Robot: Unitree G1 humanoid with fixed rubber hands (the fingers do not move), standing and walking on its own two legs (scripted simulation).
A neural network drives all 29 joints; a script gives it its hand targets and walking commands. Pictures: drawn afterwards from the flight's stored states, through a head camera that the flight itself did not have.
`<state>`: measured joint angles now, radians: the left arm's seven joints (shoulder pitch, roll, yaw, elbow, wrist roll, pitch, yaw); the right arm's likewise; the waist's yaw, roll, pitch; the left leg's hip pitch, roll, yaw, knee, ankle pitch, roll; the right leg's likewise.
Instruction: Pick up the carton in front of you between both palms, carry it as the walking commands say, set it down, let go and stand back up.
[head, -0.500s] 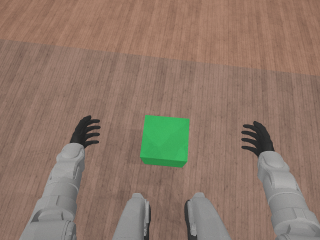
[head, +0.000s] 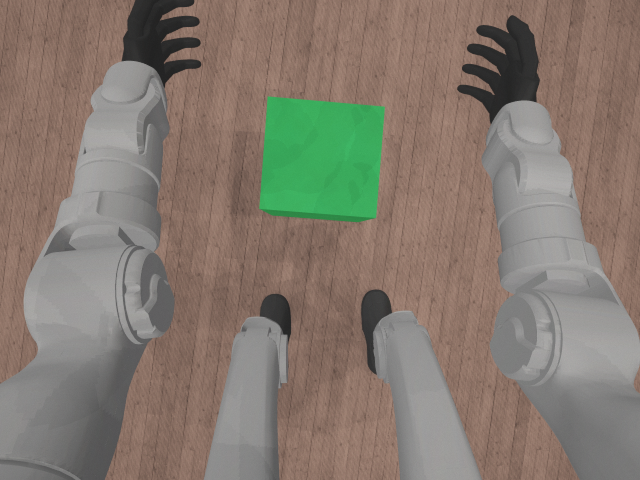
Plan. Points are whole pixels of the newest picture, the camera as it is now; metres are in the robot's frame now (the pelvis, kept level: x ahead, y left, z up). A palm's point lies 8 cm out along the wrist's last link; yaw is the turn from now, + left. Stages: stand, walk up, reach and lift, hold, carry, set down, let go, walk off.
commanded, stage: reach and lift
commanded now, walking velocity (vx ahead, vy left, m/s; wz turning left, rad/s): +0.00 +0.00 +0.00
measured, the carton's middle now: (320, 169) +0.50 -0.01 -0.52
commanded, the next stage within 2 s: none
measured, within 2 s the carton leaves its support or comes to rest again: leaves its support in 1.60 s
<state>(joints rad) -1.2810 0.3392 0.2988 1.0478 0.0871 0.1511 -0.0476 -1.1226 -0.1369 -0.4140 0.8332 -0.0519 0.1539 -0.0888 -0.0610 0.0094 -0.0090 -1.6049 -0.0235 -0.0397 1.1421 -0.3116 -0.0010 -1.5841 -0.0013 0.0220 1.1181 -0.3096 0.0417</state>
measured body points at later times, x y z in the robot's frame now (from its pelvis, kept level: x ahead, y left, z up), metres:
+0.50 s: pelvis -0.02 -0.01 -0.19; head +0.34 +0.00 +0.08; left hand +0.53 +0.19 -0.36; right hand +0.50 -0.21 -0.35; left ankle +0.08 +0.12 -0.61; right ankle +0.08 -0.14 -0.61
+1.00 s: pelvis -0.03 -0.01 -0.27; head +0.35 +0.00 -0.03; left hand +0.54 +0.17 -0.46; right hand +0.51 -0.20 -0.46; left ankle +0.08 +0.11 -0.61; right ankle +0.08 -0.14 -0.61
